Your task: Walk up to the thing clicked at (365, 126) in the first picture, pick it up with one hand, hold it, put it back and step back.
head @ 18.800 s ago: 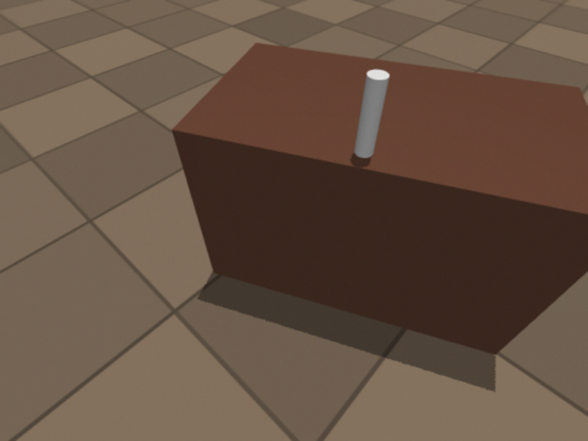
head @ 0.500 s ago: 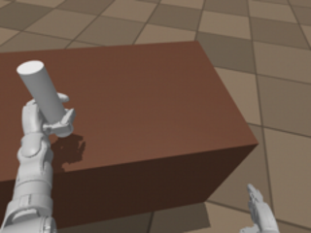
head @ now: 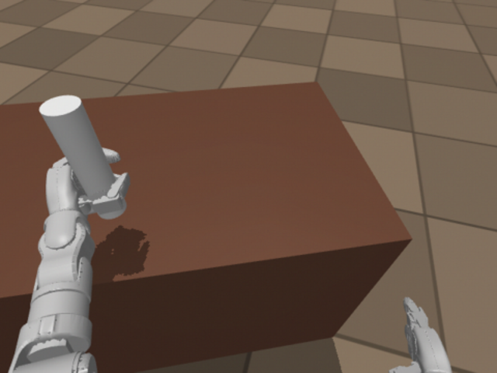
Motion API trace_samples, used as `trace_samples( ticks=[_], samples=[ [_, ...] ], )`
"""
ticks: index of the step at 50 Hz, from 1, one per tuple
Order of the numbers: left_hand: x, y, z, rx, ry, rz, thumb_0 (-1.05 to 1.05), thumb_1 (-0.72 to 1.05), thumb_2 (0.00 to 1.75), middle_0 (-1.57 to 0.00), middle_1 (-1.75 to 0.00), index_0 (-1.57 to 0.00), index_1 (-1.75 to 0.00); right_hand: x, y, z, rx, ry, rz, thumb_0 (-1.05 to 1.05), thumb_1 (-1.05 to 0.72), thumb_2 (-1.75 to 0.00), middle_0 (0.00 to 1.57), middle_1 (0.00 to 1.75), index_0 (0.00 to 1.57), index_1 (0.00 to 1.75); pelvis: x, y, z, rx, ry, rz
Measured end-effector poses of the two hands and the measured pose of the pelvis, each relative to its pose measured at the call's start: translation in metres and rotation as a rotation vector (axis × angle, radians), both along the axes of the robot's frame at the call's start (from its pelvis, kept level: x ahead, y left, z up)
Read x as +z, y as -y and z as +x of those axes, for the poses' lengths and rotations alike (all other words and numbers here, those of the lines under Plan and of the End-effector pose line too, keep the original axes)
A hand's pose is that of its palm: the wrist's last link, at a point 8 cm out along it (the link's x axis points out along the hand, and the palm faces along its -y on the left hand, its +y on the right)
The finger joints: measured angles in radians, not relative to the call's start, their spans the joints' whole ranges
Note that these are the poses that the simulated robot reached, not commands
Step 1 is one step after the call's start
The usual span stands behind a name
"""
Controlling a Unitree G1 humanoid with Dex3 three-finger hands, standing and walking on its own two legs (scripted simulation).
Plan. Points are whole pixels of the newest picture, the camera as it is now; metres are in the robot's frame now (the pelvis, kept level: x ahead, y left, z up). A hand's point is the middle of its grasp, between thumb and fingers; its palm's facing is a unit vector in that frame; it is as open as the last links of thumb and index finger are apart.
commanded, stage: lift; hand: left
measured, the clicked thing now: (90, 165) +0.41 +0.23 +0.15
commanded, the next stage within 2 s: hold in 0.86 s
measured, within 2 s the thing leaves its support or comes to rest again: neither
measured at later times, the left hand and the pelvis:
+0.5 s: hand (95, 172) +0.35 +0.19 +0.19, palm faces +0.24 -0.97 -0.01, open 6.5 cm; pelvis -0.01 -0.01 +0.02, yaw +1 degrees
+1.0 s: hand (93, 162) +0.33 +0.18 +0.23, palm faces +0.23 -0.97 +0.01, open 6.5 cm; pelvis -0.01 -0.01 +0.02, yaw +2 degrees
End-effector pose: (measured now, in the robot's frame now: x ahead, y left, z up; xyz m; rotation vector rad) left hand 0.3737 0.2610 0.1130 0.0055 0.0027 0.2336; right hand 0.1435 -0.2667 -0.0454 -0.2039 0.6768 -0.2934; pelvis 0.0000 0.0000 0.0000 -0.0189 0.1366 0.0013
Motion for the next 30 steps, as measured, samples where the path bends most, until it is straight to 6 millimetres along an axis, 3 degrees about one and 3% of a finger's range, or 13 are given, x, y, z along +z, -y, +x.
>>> trace_samples(
  ticks=[14,30],
  samples=[
    [0.056,0.012,-0.032,0.01,0.056,0.017,0.0,0.01,1.17,-0.97,-1.1,-0.94,-1.09,0.0,-0.008,0.002,0.005,0.05,0.049,-0.01,0.55,-0.05,0.06,0.05,0.05,0.05,0.009,0.003,-0.004,0.01,0.081,0.007],
    [0.091,0.026,-0.063,0.001,0.031,-0.003,0.0,0.02,1.15,-0.96,-1.11,-0.93,-1.1,0.008,-0.01,0.004,0.042,0.111,0.057,-0.01,0.55,-0.05,0.06,0.05,0.05,0.05,0.019,0.008,-0.011,0.024,0.152,0.018]
  ],
)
